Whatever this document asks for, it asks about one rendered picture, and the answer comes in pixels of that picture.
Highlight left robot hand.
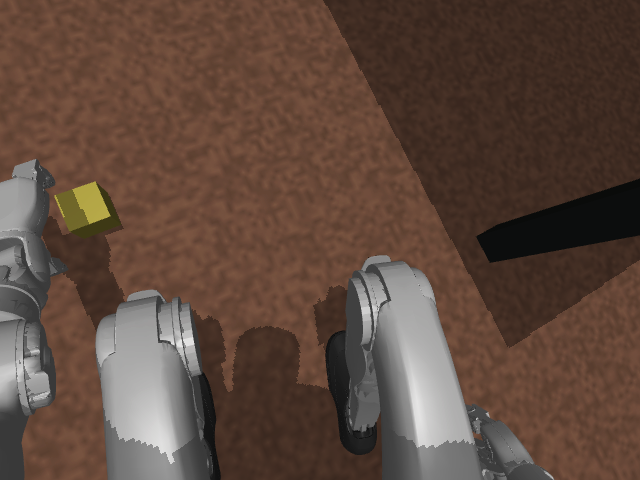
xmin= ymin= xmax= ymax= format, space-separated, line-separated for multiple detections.
xmin=0 ymin=159 xmax=69 ymax=277

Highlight cube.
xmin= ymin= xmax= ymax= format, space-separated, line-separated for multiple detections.
xmin=54 ymin=181 xmax=121 ymax=239

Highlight right robot hand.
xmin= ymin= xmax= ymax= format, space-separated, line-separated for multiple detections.
xmin=465 ymin=404 xmax=535 ymax=480

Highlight right robot arm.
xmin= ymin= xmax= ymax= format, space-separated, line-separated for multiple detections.
xmin=507 ymin=464 xmax=555 ymax=480

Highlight left robot arm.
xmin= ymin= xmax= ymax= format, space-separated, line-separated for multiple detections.
xmin=0 ymin=231 xmax=56 ymax=480

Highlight left robot foot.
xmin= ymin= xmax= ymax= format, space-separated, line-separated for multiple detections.
xmin=198 ymin=371 xmax=221 ymax=480

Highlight right robot foot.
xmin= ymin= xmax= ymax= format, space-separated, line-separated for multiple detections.
xmin=326 ymin=330 xmax=377 ymax=455

